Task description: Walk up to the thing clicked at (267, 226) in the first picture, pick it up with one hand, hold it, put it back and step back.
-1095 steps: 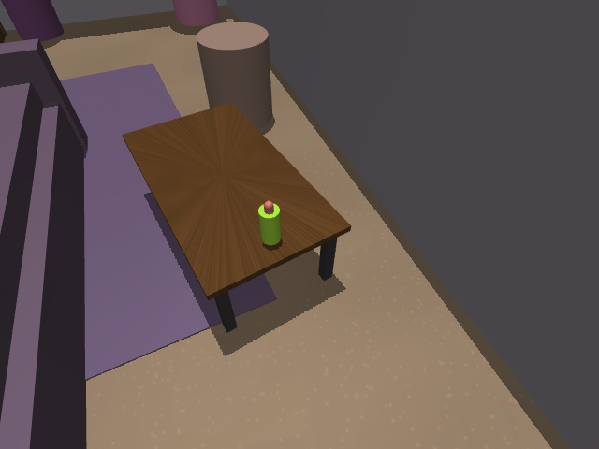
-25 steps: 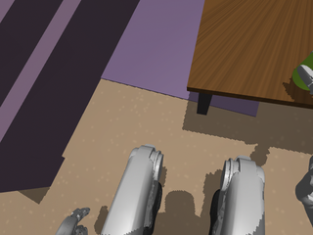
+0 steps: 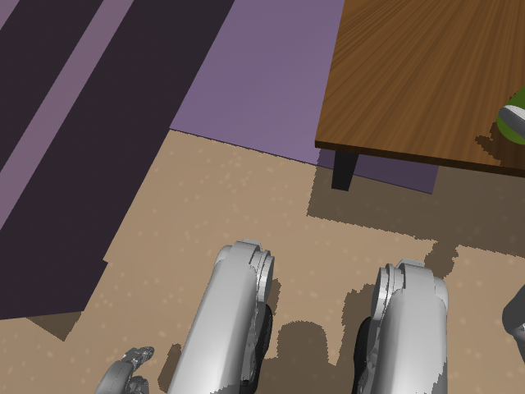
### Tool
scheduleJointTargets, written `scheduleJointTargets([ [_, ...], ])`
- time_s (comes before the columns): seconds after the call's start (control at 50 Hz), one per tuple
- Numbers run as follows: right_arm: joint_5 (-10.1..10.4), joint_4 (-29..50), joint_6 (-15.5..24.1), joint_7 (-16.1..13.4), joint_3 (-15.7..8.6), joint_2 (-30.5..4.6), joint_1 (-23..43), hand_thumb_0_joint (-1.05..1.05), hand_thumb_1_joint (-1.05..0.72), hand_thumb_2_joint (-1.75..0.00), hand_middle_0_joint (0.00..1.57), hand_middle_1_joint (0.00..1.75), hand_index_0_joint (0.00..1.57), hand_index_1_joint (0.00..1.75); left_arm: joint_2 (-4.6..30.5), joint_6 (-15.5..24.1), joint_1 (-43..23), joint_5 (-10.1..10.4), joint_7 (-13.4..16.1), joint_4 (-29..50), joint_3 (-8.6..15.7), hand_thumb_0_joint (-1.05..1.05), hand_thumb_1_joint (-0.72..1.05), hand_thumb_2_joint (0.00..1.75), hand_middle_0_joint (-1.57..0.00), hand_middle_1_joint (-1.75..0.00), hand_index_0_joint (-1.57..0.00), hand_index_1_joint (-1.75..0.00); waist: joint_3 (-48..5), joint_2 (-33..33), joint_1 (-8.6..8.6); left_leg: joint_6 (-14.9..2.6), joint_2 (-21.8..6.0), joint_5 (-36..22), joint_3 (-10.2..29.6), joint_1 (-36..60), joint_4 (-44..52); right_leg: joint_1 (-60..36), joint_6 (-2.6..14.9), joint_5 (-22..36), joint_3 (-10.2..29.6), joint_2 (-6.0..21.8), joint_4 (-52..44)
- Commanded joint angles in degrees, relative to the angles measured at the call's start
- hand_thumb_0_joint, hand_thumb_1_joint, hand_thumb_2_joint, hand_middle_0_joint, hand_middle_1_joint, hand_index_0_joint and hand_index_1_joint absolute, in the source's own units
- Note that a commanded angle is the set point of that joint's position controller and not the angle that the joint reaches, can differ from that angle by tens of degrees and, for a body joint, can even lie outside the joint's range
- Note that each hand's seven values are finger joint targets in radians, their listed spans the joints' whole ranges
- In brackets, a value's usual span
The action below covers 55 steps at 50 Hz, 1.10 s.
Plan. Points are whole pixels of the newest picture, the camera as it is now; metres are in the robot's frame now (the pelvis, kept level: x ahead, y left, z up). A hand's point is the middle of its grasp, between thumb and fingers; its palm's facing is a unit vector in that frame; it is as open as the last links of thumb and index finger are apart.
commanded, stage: open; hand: right
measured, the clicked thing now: out of the picture +0.52 -0.29 +0.03
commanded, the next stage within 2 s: withdraw in 0.20 s
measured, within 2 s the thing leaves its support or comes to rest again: neither
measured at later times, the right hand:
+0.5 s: hand out of the picture +0.52 -0.30 +0.02, palm faces +0.34 +0.94 -0.02, open 14.8 cm
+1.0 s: hand out of the picture +0.48 -0.40 +0.15, palm faces +0.40 +0.85 -0.34, open 17.1 cm
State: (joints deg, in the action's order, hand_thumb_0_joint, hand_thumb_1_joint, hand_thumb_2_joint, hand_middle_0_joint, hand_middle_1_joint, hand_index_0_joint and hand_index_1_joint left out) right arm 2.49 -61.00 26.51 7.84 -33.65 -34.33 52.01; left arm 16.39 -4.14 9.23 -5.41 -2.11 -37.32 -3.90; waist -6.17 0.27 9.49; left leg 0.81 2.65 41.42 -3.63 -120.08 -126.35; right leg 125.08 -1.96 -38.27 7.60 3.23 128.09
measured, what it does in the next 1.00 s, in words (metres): rises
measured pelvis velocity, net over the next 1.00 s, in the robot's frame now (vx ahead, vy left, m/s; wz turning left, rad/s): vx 0.01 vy -0.01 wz -0.02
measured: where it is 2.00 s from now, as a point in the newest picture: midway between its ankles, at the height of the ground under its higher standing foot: (305, 376)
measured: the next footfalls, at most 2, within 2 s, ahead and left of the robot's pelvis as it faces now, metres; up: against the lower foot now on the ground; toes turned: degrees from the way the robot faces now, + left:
none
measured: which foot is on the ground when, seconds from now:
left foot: down 0.00-1.00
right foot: down 0.00-1.00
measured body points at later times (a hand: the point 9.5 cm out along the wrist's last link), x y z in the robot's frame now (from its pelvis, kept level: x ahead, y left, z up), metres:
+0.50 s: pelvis +0.00 +0.00 +0.00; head +0.22 -0.05 +0.39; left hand +0.08 +0.28 -0.11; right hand +0.50 -0.35 +0.02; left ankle +0.09 +0.12 -0.35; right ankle +0.08 -0.14 -0.35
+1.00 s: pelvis +0.01 -0.01 +0.14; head +0.21 -0.06 +0.54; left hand +0.10 +0.26 +0.03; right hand +0.46 -0.44 +0.18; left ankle +0.08 +0.12 -0.35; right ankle +0.08 -0.14 -0.35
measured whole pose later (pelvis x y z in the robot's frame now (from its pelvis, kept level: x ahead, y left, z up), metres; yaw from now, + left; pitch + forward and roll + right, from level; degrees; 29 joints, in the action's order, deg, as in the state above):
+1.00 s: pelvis +0.01 -0.01 +0.14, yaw -1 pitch +32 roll +6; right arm -7.0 -56.5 7.3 6.3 -32.6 -45.8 46.7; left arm 16.1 -8.5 11.7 0.7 -1.9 -33.1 -2.8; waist -7.2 -0.5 7.9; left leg 1.0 2.7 36.6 -3.4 -95.6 -99.4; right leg 100.7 -1.1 -34.9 5.7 4.4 102.7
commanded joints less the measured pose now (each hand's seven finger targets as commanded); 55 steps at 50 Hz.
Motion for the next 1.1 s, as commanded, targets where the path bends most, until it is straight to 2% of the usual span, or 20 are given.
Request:
scheduleJointTargets([
  [0.0,1.8,14.21,4.54,0.18,-0.85,-16.93,23.65,0.0,0.26,-0.48,0.83,0.68,0.84,0.68,12.97,0.11,10.48,0.02,0.82,1.92,4.69,0.0,0.91,0.9,-0.2,-0.3,-0.2,-0.3,-40.04,-12.43,0.37,-2.42,0.45,-12.03,-1.94,20.69,15.55,-27.32,3.37,7.39,-3.94,-0.1,-12.95],
  [0.14,1.23,11.39,3.71,0.08,-1.34,-17.13,21.36,0.0,0.24,-0.36,0.65,0.51,0.65,0.51,13.02,-0.2,10.83,0.11,0.81,1.86,4.48,0.0,0.89,0.91,-0.2,-0.3,-0.2,-0.3,-37.79,-12.83,-0.14,-2.68,0.62,-12.69,-2.41,18.61,14.46,-27.71,3.12,8.81,-3.54,0.03,-13.59],
  [0.18,1.48,8.46,3.25,0.71,1.27,-12.72,19.25,0.0,0.22,-0.34,0.58,0.46,0.58,0.46,12.96,-0.17,10.53,-0.04,0.66,1.94,4.37,0.0,0.89,0.91,-0.21,-0.3,-0.2,-0.31,-36.36,-10.89,1.13,-2.37,0.72,-12.89,-2.73,19.21,14.96,-26.62,3.33,8.49,-3.28,0.03,-13.04],
  [0.22,1.26,12.39,3.83,0.34,-1.43,-18.01,21.4,0.0,0.25,-0.3,0.51,0.41,0.51,0.41,13.36,-0.18,10.75,-0.11,0.76,2.06,4.5,0.0,0.88,0.91,-0.21,-0.3,-0.2,-0.31,-38.51,-13.18,-0.35,-2.52,0.57,-13.62,-2.19,19.98,14.51,-27.11,3.28,9.29,-3.73,-0.06,-12.6],
  [0.3,1.47,10.6,3.51,0.33,0.29,-15.39,21.38,0.0,0.23,-0.29,0.34,0.32,0.34,0.31,13.12,-0.3,10.19,0.0,0.74,2.58,4.42,0.0,0.9,0.9,-0.21,-0.29,-0.2,-0.3,-36.15,-11.47,0.81,-2.49,0.78,-10.24,-2.41,19.12,15.76,-25.3,3.46,5.59,-3.7,-0.01,-13.14],
  [0.38,1.11,19.08,4.06,0.0,-3.54,-23.73,25.3,0.0,0.28,-0.17,0.22,0.18,0.21,0.18,13.73,-0.55,10.92,0.19,1.07,2.78,4.64,0.0,0.89,0.9,-0.2,-0.29,-0.2,-0.3,-44.13,-16.03,-1.5,-2.63,0.57,-13.98,-2.08,21.44,14.6,-31.52,2.97,10.25,-3.9,0.07,-13.46],
  [0.42,1.03,16.04,2.59,0.43,-1.9,-20.95,23.23,0.0,0.34,-0.08,0.13,0.08,0.12,0.08,13.94,-0.8,10.75,0.38,1.19,3.07,5.06,0.0,0.88,0.9,-0.2,-0.29,-0.19,-0.3,-45.3,-15.12,-0.84,-2.42,0.55,-14.38,-1.9,23.77,15.49,-32.11,2.91,10.7,-3.78,0.1,-14.28],
  [0.48,1.1,24.81,1.68,-0.3,-7.37,-31.22,28.55,0.0,0.39,-0.04,0.1,0.05,0.09,0.05,14.82,-1.35,11.73,1.08,1.95,3.19,5.87,0.0,0.88,0.9,-0.2,-0.29,-0.19,-0.3,-50.12,-18.27,-3.16,-2.47,0.57,-15.07,-0.75,27.02,17.72,-36.25,2.79,11.64,-4.39,0.34,-16.23],
  [0.52,1.1,22.93,-0.63,0.21,-5.83,-28.87,25.27,0.0,0.41,-0.03,0.09,0.04,0.08,0.04,14.55,-1.67,11.53,1.53,2.24,3.26,6.46,0.0,0.88,0.91,-0.2,-0.29,-0.19,-0.3,-49.93,-18.47,-3.14,-2.56,0.55,-15.09,-0.65,27.94,19.01,-38.58,2.52,12.16,-4.43,0.52,-18.62],
  [0.62,1.05,15.42,-4.2,2.73,-7.04,-31.89,21.03,0.0,0.46,-0.02,0.08,0.04,0.08,0.04,13.74,-1.49,11.45,3.01,3.15,2.7,5.78,0.0,0.89,0.9,-0.2,-0.29,-0.19,-0.3,-41.64,-13.82,-1.66,-2.09,0.76,-14.27,-0.54,29.25,23.8,-35.84,3.25,10.8,-3.94,0.6,-21.94],
  [0.68,1.7,7.82,-5.72,6.19,-4.51,-27.48,17.39,0.0,0.46,-0.03,0.08,0.04,0.08,0.04,13.11,-0.59,11.34,3.98,3.16,2.47,5.19,0.0,0.9,0.89,-0.2,-0.3,-0.2,-0.3,-34.08,-8.77,1.2,-1.94,0.95,-13.42,-1.21,27.59,26.68,-34.29,4.06,9.54,-3.05,0.6,-23.66],
  [0.76,3.28,6.24,-6.92,10.06,-2.39,-24.82,15.15,0.0,0.43,-0.08,0.05,0.06,0.06,0.06,13.79,0.78,10.66,4.94,2.58,3.93,5.14,0.0,0.88,0.89,-0.21,-0.3,-0.21,-0.3,-32.18,-9.43,0.91,-2.38,0.47,-11.62,-1.36,26.83,28.9,-37.21,4.25,8.3,-2.4,0.46,-26.8],
  [0.78,-6.41,-1.86,-11.24,6.65,-2.8,-34.74,9.7,0.0,0.48,-0.08,0.04,0.06,0.06,0.06,12.86,-0.9,11.63,4.87,1.95,4.27,5.09,0.0,0.88,0.9,-0.21,-0.3,-0.21,-0.3,-32.67,-10.19,-2.67,-2.47,0.85,-12.22,-0.44,29.13,31.78,-42.13,3.75,9.95,-3.5,0.52,-30.15],
  [0.82,-5.63,9.81,-12.78,3.19,0.55,-30.0,18.41,0.0,0.51,-0.08,0.04,0.06,0.06,0.06,12.64,-2.06,11.16,5.37,0.99,6.48,5.09,0.0,0.88,0.9,-0.21,-0.31,-0.21,-0.31,-37.32,-14.83,-1.51,-2.64,0.51,-12.87,-0.74,29.54,32.93,-49.51,3.3,10.43,-2.05,0.99,-33.52],
  [0.86,-7.17,22.12,-13.46,0.94,-1.47,-37.16,23.41,0.0,0.52,-0.08,0.04,0.06,0.05,0.06,12.84,-3.07,11.92,5.71,0.77,8.53,5.45,0.0,0.88,0.91,-0.2,-0.3,-0.2,-0.31,-49.37,-19.99,-4.22,-2.58,0.48,-16.61,-0.25,37.35,36.41,-60.75,2.68,15.7,-2.08,0.75,-37.1],
  [0.88,-8.05,24.7,-14.25,-0.59,-4.65,-43.02,19.74,0.0,0.49,-0.08,0.04,0.06,0.05,0.06,14.23,-3.41,12.55,6.09,0.81,8.54,6.58,0.0,0.89,0.91,-0.2,-0.31,-0.2,-0.31,-52.12,-22.51,-5.64,-2.54,0.1,-17.51,-0.09,39.73,37.18,-64.67,2.2,17.67,-1.81,0.75,-38.69],
  [0.9,-8.68,24.08,-15.04,-2.07,-4.78,-43.83,16.76,0.0,0.48,-0.08,0.04,0.06,0.06,0.06,14.17,-4.05,13.36,6.36,0.7,8.63,6.61,0.0,0.9,0.9,-0.2,-0.31,-0.2,-0.31,-51.74,-22.34,-5.88,-2.39,0.1,-19.11,0.06,42.4,38.85,-66.29,2.0,19.99,-1.92,0.8,-40.05],
  [0.94,-9.26,20.3,-15.89,-4.18,-1.22,-37.8,15.18,0.0,0.48,-0.1,0.06,0.07,0.06,0.07,12.43,-4.4,13.23,6.01,0.74,7.08,6.18,0.0,0.9,0.9,-0.2,-0.29,-0.2,-0.3,-45.54,-19.33,-3.78,-2.16,0.36,-19.1,0.11,42.33,42.13,-66.87,2.23,19.76,-1.8,0.98,-41.99],
  [1.02,-9.82,17.76,-16.68,-8.93,-1.29,-37.21,13.25,0.0,0.43,-0.13,0.07,0.07,0.07,0.07,11.16,-4.45,12.5,5.74,2.06,6.48,5.6,0.0,0.9,0.9,-0.2,-0.29,-0.2,-0.3,-40.34,-16.74,-4.58,-1.88,0.47,-18.2,0.96,49.4,49.72,-68.48,2.8,15.83,-3.03,0.8,-47.98],
  [1.08,-9.32,7.26,-18.05,-10.52,3.6,-26.88,5.22,0.0,0.46,-0.11,0.06,0.07,0.06,0.07,9.97,-3.8,12.77,5.71,2.75,4.89,5.25,0.0,0.9,0.9,-0.2,-0.29,-0.2,-0.3,-30.07,-13.12,-2.18,-1.82,0.75,-20.46,0.24,51.22,54.62,-69.39,2.91,18.09,-3.55,0.66,-51.56],
])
